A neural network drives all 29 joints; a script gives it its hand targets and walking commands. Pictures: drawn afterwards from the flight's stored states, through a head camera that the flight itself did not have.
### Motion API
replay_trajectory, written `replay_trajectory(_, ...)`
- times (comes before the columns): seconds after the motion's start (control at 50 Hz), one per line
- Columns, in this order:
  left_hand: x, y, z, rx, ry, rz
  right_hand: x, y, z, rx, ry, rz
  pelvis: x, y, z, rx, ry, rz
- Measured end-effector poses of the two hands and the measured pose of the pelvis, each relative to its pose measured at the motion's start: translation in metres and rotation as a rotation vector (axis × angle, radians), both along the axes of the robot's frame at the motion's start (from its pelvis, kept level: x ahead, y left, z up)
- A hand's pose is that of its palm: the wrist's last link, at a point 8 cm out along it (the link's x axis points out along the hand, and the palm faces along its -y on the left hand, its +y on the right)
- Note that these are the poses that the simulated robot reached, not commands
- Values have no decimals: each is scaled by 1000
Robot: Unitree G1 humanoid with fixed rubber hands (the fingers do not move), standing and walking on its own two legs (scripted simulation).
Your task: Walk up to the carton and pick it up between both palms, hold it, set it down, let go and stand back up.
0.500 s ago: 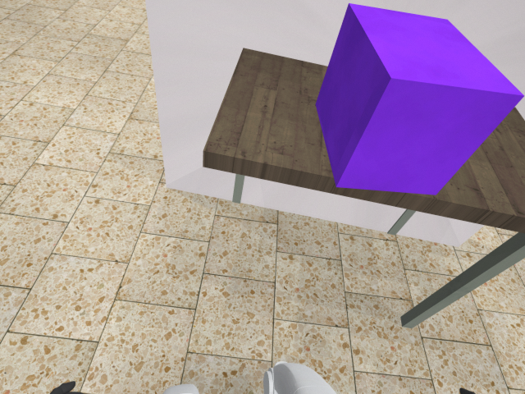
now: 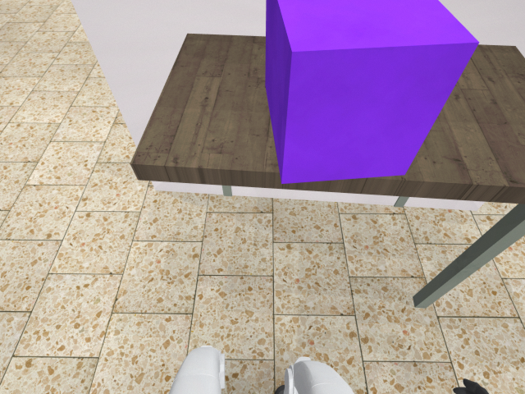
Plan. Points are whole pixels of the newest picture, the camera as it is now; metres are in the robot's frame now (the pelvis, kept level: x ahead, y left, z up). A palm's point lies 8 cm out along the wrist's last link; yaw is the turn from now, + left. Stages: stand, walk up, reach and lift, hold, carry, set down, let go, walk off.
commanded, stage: walk up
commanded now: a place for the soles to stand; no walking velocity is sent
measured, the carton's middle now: (337, 71) +0.61 -0.10 +0.15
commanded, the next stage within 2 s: none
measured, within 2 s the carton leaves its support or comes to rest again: neither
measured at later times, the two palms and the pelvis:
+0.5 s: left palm (73, 378) +0.15 +0.31 -0.10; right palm out of the picture +0.06 -0.36 -0.06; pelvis +0.02 -0.01 +0.00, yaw -1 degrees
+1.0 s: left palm out of the picture +0.10 +0.27 -0.11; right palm out of the picture +0.11 -0.38 -0.09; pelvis +0.05 -0.04 -0.01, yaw -2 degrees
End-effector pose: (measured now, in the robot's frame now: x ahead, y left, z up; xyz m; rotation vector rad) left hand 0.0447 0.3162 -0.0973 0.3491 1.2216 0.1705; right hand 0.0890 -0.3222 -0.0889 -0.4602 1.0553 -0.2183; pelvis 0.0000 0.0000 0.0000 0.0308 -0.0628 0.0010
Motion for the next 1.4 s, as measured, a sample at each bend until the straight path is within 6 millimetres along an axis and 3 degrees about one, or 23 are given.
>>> replay_trajectory(0.22,41,0,-3,-23,-80,-42,3,-1,7,-59,14,-21,8,8,-1,-18,3,-4)
replay_trajectory(0.32,70,5,-4,-42,-125,-61,-18,3,17,-88,49,-42,13,17,1,-28,-4,-10)
replay_trajectory(0.38,88,7,-2,-35,-155,-83,-31,-4,23,-112,73,-61,17,12,2,-30,-10,-16)
replay_trajectory(0.46,101,4,-2,-16,-168,-109,-30,-22,29,-135,65,-68,21,-2,0,-14,-14,-21)
replay_trajectory(0.56,100,-15,-5,20,-141,-124,-22,-58,18,-141,54,-58,26,-30,-11,17,6,-30)
replay_trajectory(0.62,84,-29,-16,38,-104,-110,-13,-77,1,-138,47,-51,27,-46,-24,7,1,-32)
replay_trajectory(0.72,48,-58,-17,14,-20,-46,6,-78,-3,-89,22,-50,33,-59,-15,3,5,-29)
replay_trajectory(0.82,38,-70,-12,11,4,-13,11,-78,-2,-71,33,-52,39,-61,-8,0,8,-30)
replay_trajectory(0.92,47,-65,-12,17,-22,-9,15,-69,-4,-66,35,-54,44,-53,-9,-11,4,-29)
replay_trajectory(1.04,65,-41,-16,12,-53,-23,18,-49,0,-83,37,-53,47,-32,-11,-41,6,-28)
replay_trajectory(1.16,100,-20,-17,-12,-131,-49,10,-26,16,-106,23,-62,49,-12,-6,-65,-12,-31)
replay_trajectory(1.28,134,-13,-12,-11,-212,-81,6,-32,33,-147,19,-71,51,-13,-3,-70,-29,-32)
replay_trajectory(1.4,135,-24,-15,0,-188,-94,6,-52,32,-154,28,-73,53,-32,-6,-44,-20,-32)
